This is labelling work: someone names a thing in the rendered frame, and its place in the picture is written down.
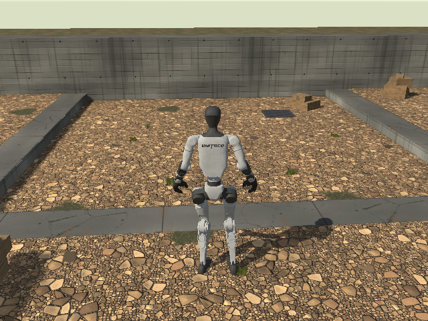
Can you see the left robot upper arm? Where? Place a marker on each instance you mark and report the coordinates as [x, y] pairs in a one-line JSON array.
[[188, 152]]

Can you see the robot left forearm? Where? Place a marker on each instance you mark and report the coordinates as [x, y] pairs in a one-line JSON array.
[[180, 174]]

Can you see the humanoid robot torso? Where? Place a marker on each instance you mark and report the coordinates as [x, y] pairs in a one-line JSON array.
[[213, 155]]

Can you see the left robot foot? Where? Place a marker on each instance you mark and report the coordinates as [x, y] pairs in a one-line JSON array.
[[202, 268]]

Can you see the robot right forearm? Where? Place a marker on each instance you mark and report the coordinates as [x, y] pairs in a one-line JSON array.
[[248, 173]]

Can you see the right robot upper arm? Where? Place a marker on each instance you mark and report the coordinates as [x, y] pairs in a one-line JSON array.
[[234, 141]]

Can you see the robot right hand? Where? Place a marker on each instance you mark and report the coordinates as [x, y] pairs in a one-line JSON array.
[[254, 185]]

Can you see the robot left hand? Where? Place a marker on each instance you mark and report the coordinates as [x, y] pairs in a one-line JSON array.
[[182, 184]]

